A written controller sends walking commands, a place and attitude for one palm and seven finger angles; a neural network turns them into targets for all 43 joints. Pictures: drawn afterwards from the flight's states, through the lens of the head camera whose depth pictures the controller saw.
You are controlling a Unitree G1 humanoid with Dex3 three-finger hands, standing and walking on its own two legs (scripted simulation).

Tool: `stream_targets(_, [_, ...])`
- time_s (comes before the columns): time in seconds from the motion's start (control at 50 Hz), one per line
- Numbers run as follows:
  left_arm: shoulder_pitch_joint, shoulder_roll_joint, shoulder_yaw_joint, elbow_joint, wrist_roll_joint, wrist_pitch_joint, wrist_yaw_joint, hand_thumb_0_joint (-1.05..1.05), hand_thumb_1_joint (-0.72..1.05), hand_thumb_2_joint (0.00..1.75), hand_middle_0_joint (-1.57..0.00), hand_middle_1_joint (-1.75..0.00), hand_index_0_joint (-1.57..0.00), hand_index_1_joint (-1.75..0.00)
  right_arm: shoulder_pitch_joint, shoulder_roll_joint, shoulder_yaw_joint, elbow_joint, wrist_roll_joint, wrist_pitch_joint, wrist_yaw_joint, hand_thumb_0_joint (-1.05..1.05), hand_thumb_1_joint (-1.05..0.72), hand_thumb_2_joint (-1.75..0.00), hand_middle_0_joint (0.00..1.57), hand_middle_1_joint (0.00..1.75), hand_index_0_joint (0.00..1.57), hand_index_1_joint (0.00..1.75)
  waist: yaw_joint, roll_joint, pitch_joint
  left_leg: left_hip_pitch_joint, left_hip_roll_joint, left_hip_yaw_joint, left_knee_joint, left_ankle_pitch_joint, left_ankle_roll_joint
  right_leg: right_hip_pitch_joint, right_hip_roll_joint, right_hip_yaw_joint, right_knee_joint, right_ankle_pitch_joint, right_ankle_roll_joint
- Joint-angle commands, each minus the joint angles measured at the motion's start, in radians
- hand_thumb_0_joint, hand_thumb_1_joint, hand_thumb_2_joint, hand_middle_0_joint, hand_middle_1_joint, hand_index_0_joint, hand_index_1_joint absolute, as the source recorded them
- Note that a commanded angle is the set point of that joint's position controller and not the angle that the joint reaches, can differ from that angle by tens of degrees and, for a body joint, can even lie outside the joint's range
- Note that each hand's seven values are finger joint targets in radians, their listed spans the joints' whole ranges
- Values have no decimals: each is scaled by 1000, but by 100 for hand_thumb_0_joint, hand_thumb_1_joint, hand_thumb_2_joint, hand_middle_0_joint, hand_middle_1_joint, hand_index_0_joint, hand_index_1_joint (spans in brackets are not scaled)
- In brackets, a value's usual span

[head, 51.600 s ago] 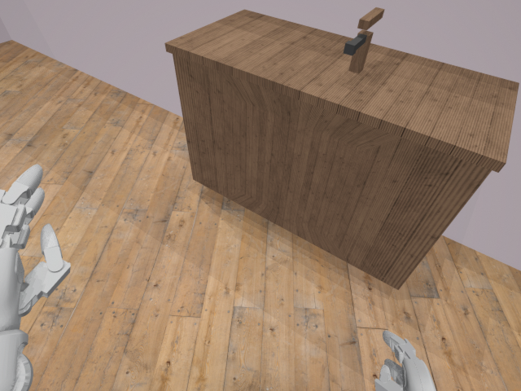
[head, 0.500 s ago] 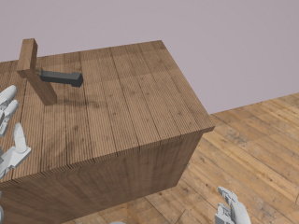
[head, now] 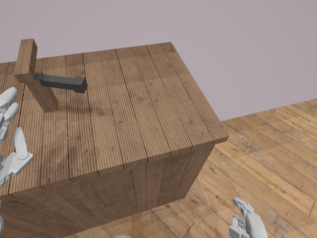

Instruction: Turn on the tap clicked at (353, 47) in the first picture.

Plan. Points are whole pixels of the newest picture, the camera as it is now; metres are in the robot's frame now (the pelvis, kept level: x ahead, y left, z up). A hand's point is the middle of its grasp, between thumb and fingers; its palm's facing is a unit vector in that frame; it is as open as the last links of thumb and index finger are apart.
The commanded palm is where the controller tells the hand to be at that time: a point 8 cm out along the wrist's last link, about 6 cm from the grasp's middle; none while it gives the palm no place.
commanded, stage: shuffle to correct the standing spot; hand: left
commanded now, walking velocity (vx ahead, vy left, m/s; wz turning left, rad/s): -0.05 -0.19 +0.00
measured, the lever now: (79, 84) +0.43 +0.23 +0.13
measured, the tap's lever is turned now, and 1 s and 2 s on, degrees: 66 66 66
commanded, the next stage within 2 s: come to a stop and stand still in 0.30 s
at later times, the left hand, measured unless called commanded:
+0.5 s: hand (6, 147) +0.22 +0.27 +0.19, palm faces +0.38 -0.78 -0.50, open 7.4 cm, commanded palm +0.15 +0.28 +0.19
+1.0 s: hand out of the picture +0.18 +0.31 +0.18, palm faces +0.45 -0.84 -0.31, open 7.4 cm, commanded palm +0.12 +0.32 +0.19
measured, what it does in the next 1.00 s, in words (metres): shifts its weight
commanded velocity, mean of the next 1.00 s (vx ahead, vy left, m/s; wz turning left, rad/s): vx -0.02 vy -0.07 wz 0.00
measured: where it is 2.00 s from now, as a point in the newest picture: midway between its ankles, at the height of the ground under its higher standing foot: outside the picture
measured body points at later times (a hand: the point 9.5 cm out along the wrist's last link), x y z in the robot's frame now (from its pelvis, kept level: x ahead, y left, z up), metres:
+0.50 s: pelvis -0.01 +0.00 +0.00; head +0.03 +0.02 +0.45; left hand +0.20 +0.31 +0.22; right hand +0.16 -0.23 -0.08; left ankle +0.02 +0.15 -0.72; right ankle -0.02 -0.10 -0.73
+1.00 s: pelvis -0.05 +0.05 +0.01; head -0.05 +0.07 +0.46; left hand +0.15 +0.35 +0.19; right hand +0.11 -0.18 -0.07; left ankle +0.02 +0.13 -0.73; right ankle -0.01 -0.09 -0.73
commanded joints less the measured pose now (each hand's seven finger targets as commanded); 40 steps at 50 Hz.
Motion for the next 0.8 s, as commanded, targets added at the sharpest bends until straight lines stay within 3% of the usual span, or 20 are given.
stream_targets(0.0, [3,142,107,-210,-1,-74,16,0,90,90,-20,-30,-20,-30,-54,-132,-44,-154,6,-51,2,0,-90,-90,20,30,20,30,-2,116,-204,123,79,-27,-69,372,104,54,-91,46,-93,298,2])
stream_targets(0.06, [23,146,115,-179,-5,-64,13,0,90,90,-20,-30,-20,-30,-44,-134,-56,-160,8,-47,3,0,-90,-90,20,30,20,30,-3,49,-210,106,53,17,-18,286,89,34,-133,79,-90,317,-22])
stream_targets(0.14, [-6,156,121,-190,-11,-63,18,0,90,90,-20,-30,-20,-30,-55,-130,-47,-154,6,-41,-4,0,-90,-90,20,30,20,30,-9,34,-209,101,50,19,-26,250,92,3,-141,79,-70,297,-24])
stream_targets(0.26, [-56,163,115,-213,-6,-62,23,0,90,90,-20,-30,-20,-30,-75,-130,-43,-163,7,-47,-9,0,-90,-90,20,30,20,30,-3,78,-159,69,76,-35,-83,218,105,-6,-110,69,-75,216,-3])
stream_targets(0.4, [-4,133,100,-184,-4,-66,27,0,90,90,-20,-30,-20,-30,-66,-126,-37,-156,11,-52,-5,0,-90,-90,20,30,20,30,-6,109,-176,75,52,-17,-88,149,103,4,-116,75,-96,210,-9])
stream_targets(0.42, [-955,899,679,-281,135,-183,-16,0,90,90,-20,-30,-20,-30,101,-158,-89,-40,-46,-146,-33,0,-90,-90,20,30,20,30,79,-233,-90,-125,-6,179,45,239,78,77,-129,177,-221,452,56])
stream_targets(0.44, [-498,325,262,203,57,-142,-62,0,90,90,-20,-30,-20,-30,-6,-83,-53,-69,-18,-174,-35,0,-90,-90,20,30,20,30,48,-274,-168,-43,-143,157,82,145,67,71,-202,241,-137,663,-65])
stream_targets(0.46, [-237,327,279,148,43,-158,-50,0,90,90,-20,-30,-20,-30,11,-138,-70,-133,-12,-178,-24,0,-90,-90,20,30,20,30,82,-221,-156,-77,-94,161,90,73,50,123,-231,289,-121,850,-23])
stream_targets(0.48, [-153,130,104,206,29,-141,-51,0,90,90,-20,-30,-20,-30,-7,-122,-60,-128,15,-176,-6,0,-90,-90,20,30,20,30,57,-40,-200,5,-71,160,6,132,66,164,-254,269,-36,836,-47])
stream_targets(0.5, [-193,164,106,65,33,-154,-51,0,90,90,-20,-30,-20,-30,16,-149,-64,-125,1,-170,-4,0,-90,-90,20,30,20,30,49,53,-236,96,-68,180,-109,234,78,137,-212,204,1,757,2])
stream_targets(0.52, [-176,127,77,-4,18,-169,-54,0,90,90,-20,-30,-20,-30,9,-152,-64,-119,-1,-175,5,0,-90,-90,20,30,20,30,43,118,-281,198,-31,146,-162,382,95,89,-168,139,46,619,47])
stream_targets(0.56, [-129,75,23,-112,18,-183,-52,0,90,90,-20,-30,-20,-30,-38,-153,-65,-146,-4,-179,29,0,-90,-90,20,30,20,30,49,225,-288,294,115,-5,-164,611,177,-61,-92,87,199,312,108])
stream_targets(0.58, [-84,40,-9,-139,21,-179,-42,0,90,90,-20,-30,-20,-30,-61,-128,-55,-149,3,-187,43,0,-90,-90,20,30,20,30,48,232,-282,367,138,-31,-164,735,203,-121,-67,68,248,143,104])
stream_targets(0.6, [-78,81,23,-161,37,-176,-33,0,90,90,-20,-30,-20,-30,-50,-134,-59,-151,-7,-184,48,0,-90,-90,20,30,20,30,49,193,-254,310,148,-28,-157,728,201,-106,-74,63,178,17,86])
stream_targets(0.64, [-106,146,95,-163,51,-171,-15,0,90,90,-20,-30,-20,-30,-67,-137,-50,-167,-1,-178,47,0,-90,-90,20,30,20,30,49,50,-208,58,100,24,-135,386,138,103,-96,55,-25,111,58])
stream_targets(0.66, [-107,178,136,-162,48,-171,-4,0,90,90,-20,-30,-20,-30,-72,-133,-46,-172,5,-175,39,0,-90,-90,20,30,20,30,42,-38,-202,11,39,81,-88,198,104,132,-124,91,-74,182,45])
stream_targets(0.68, [-113,250,197,-195,45,-174,17,0,90,90,-20,-30,-20,-30,-78,-126,-36,-162,7,-162,26,0,-90,-90,20,30,20,30,31,-73,-206,25,-21,107,-59,65,84,91,-163,134,-120,198,16])
stream_targets(0.72, [-118,199,186,-153,15,-175,22,0,90,90,-20,-30,-20,-30,-83,-111,-36,-168,0,-158,0,0,-90,-90,20,30,20,30,20,-172,-131,70,-91,99,34,-26,67,-87,-249,279,-236,0,-48])
stream_targets(0.74, [-119,182,175,-144,12,-174,25,0,90,90,-20,-30,-20,-30,-89,-110,-32,-161,-1,-156,-9,0,-90,-90,20,30,20,30,17,-141,-109,103,-83,87,21,-11,70,-146,-265,297,-259,-78,-70])
stream_targets(0.78, [-124,186,177,-138,14,-179,34,0,90,90,-20,-30,-20,-30,-96,-113,-21,-139,-8,-152,-24,0,-90,-90,20,30,20,30,12,12,-89,172,-59,72,-114,-7,79,-197,-205,237,-236,-165,-43])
